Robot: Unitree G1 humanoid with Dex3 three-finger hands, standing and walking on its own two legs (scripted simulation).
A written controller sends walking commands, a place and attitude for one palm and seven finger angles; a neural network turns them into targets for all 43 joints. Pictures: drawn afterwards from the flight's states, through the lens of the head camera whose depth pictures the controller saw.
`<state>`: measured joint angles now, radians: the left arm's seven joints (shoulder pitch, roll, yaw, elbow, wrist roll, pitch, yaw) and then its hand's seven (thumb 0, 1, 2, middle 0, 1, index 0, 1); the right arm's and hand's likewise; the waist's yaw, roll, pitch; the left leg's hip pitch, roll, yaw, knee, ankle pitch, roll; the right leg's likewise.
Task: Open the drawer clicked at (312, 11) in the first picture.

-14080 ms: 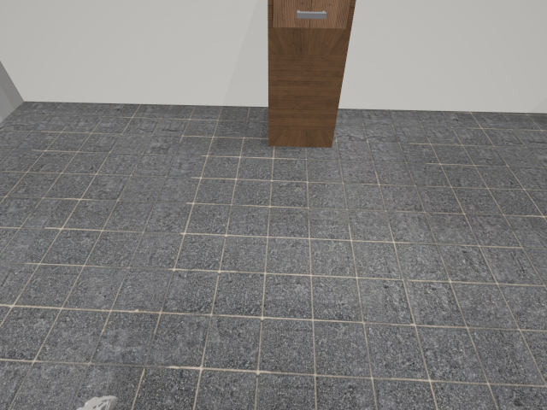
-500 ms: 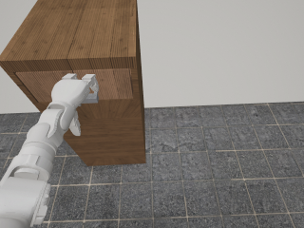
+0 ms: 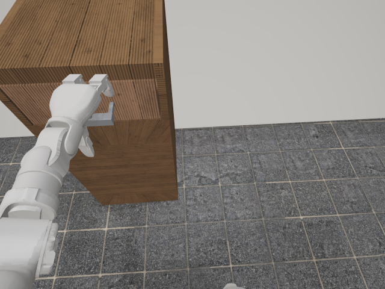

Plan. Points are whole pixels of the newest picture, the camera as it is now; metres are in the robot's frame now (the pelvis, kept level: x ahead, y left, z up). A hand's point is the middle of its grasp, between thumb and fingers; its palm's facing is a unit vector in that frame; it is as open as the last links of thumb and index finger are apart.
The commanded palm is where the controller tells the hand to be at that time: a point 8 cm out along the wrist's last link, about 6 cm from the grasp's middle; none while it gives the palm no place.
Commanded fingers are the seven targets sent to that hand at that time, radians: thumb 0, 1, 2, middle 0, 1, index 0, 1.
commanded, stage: move the hooked fingers above the handle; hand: left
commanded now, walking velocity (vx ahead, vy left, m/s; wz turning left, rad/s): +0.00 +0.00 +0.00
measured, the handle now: (86, 113) +0.52 +0.25 +0.01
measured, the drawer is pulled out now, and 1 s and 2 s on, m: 0.00 0.00 0.00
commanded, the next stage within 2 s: none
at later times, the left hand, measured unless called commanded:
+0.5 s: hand (85, 118) +0.46 +0.23 +0.06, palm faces +0.00 -0.06 -1.00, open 13.8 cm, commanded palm +0.44 +0.25 +0.13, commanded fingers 0.00 -0.50 0.30 -0.30 -1.20 -0.30 -1.20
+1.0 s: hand (78, 126) +0.44 +0.24 +0.06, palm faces -0.05 -0.02 -1.00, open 13.8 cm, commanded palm +0.43 +0.25 +0.13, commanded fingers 0.00 -0.50 0.30 -0.30 -1.20 -0.30 -1.20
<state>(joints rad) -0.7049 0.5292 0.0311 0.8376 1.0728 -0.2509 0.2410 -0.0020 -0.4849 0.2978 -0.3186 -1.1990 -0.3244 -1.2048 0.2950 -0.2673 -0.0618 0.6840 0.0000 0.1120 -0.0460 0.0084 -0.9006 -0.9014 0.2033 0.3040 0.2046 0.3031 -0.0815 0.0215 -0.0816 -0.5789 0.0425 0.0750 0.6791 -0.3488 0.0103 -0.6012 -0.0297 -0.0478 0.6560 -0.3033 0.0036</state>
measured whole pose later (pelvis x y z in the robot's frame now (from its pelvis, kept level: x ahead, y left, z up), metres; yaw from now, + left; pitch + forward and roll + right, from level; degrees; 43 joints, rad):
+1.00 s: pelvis +0.00 +0.00 +0.00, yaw +1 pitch +12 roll +0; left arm -0.69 0.52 -0.03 0.87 1.06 -0.18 0.19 0.00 -0.49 0.30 -0.32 -1.20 -0.32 -1.21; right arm 0.30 -0.27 -0.06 0.69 0.01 0.11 -0.04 0.01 -0.90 -0.90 0.20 0.30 0.21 0.30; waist -0.05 0.04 -0.08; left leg -0.52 0.04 0.07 0.64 -0.33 0.01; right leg -0.54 -0.03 -0.05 0.62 -0.29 0.00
